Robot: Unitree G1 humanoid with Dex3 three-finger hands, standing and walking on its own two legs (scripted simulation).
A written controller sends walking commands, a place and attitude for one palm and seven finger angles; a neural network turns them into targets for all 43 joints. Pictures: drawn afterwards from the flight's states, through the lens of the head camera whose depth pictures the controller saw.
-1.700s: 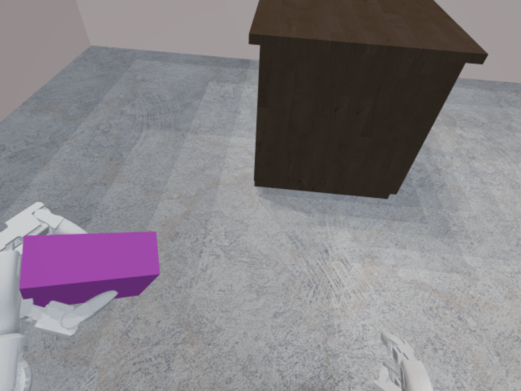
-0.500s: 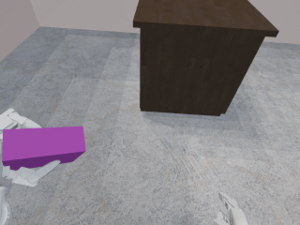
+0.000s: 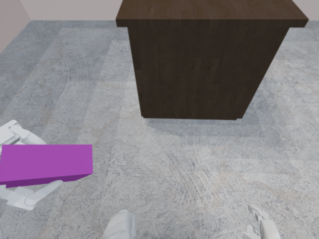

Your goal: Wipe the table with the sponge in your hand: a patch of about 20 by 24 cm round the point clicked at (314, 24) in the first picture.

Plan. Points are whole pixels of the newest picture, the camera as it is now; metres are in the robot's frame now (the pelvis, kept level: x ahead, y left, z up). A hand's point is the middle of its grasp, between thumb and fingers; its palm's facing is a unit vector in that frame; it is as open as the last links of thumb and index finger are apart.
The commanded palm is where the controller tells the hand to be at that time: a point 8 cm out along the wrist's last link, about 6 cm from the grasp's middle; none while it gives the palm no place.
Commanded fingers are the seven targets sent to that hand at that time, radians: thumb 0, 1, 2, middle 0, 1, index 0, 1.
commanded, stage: walk to a spot facing it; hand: left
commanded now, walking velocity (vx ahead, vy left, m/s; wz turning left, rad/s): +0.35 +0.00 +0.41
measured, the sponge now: (59, 165) +0.23 +0.19 +0.15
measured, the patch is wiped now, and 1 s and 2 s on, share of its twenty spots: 0.00 0.00 0.00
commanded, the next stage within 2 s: turn to face it in 0.86 s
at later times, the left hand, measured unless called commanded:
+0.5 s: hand (34, 102) +0.34 +0.25 +0.20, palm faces +0.49 -0.72 -0.49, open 9.5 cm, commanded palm +0.28 +0.29 +0.18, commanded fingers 0.00 0.10 1.30 -1.20 -1.60 -1.20 -1.60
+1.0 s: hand (33, 97) +0.36 +0.27 +0.19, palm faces +0.65 -0.60 -0.47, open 9.5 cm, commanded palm +0.28 +0.29 +0.18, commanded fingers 0.00 0.10 1.30 -1.20 -1.60 -1.20 -1.60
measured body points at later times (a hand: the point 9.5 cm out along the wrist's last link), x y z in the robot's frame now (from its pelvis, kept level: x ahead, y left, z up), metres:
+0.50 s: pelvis +0.16 -0.01 +0.00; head +0.19 -0.01 +0.44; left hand +0.30 +0.29 +0.22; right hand +0.36 -0.17 -0.10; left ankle +0.17 +0.12 -0.74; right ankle +0.24 -0.16 -0.70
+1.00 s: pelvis +0.24 -0.03 -0.02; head +0.27 +0.00 +0.43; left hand +0.32 +0.29 +0.22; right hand +0.51 -0.19 -0.08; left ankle +0.23 +0.09 -0.74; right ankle +0.27 -0.16 -0.68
